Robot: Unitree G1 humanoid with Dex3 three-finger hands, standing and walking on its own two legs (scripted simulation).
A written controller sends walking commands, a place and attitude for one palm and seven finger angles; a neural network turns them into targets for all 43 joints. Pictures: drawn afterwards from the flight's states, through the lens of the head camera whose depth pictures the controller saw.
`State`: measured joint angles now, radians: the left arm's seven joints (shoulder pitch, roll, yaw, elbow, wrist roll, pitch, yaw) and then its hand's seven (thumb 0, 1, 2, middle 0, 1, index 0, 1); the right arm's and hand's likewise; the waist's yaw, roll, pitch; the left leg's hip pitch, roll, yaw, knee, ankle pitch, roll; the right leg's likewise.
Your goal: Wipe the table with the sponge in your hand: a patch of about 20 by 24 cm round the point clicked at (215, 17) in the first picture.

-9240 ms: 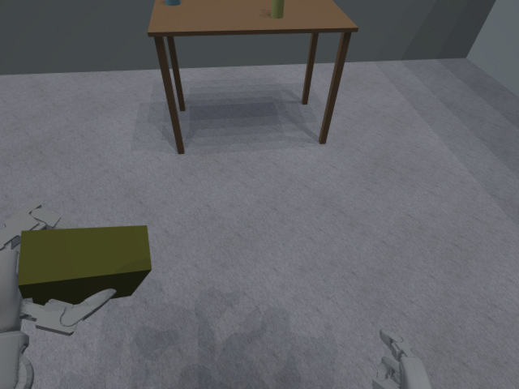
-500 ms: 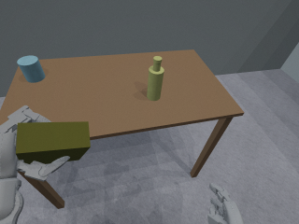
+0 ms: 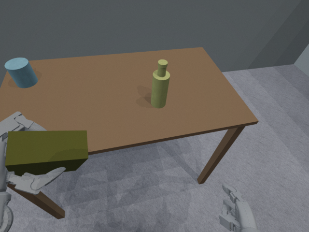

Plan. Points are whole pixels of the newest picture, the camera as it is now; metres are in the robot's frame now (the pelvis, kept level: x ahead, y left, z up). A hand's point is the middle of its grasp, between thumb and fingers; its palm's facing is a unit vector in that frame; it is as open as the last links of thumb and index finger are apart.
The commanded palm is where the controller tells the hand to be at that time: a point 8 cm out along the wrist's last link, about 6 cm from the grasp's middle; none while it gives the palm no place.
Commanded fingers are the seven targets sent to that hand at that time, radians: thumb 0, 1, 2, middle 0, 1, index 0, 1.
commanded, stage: come to a stop and stand still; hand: left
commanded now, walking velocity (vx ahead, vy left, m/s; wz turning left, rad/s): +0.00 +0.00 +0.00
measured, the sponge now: (59, 154) +0.23 +0.22 +0.14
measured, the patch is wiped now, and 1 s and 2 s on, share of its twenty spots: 0.00 0.00 0.00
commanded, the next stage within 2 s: look again from close up in 0.10 s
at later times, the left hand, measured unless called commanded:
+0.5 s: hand (37, 158) +0.21 +0.24 +0.15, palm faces +0.39 -0.85 -0.35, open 9.7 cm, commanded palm +0.15 +0.27 +0.17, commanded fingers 0.00 0.10 1.30 -1.20 -1.60 -1.20 -1.60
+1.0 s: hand (57, 138) +0.26 +0.23 +0.15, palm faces +0.36 -0.85 -0.38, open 9.7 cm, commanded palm +0.20 +0.26 +0.17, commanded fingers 0.00 0.10 1.30 -1.20 -1.60 -1.20 -1.60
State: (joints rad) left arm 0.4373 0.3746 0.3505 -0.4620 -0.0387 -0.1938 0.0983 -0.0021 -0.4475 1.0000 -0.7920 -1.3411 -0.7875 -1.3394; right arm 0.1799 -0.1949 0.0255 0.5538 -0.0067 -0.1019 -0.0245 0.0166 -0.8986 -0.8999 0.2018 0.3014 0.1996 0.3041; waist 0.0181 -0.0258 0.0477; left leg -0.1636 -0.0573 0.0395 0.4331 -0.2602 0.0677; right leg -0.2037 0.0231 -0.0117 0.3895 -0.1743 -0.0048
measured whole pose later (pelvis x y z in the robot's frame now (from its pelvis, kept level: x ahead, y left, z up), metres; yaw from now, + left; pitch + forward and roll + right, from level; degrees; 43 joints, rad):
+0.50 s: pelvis +0.00 -0.01 +0.00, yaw +1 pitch -1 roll -1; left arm 0.43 0.35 0.33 -0.43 -0.04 -0.18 0.12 0.00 -0.45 1.00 -0.79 -1.34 -0.79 -1.34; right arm 0.20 -0.20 0.02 0.57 0.00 -0.08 -0.04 0.02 -0.90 -0.90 0.20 0.30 0.20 0.30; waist 0.02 -0.02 0.03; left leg -0.16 -0.05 0.03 0.41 -0.24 0.07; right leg -0.19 0.03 -0.03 0.35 -0.15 -0.01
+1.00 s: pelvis +0.03 -0.01 -0.02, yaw -1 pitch +0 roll -2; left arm 0.44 0.36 0.35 -0.47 -0.04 -0.20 0.12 0.00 -0.45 1.00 -0.79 -1.34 -0.79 -1.34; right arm 0.21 -0.21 0.01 0.57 0.01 -0.06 -0.03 0.02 -0.90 -0.90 0.20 0.30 0.20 0.30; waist 0.00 0.00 0.01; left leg -0.23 -0.02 0.05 0.66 -0.42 0.05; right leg -0.27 0.06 -0.01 0.61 -0.34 -0.04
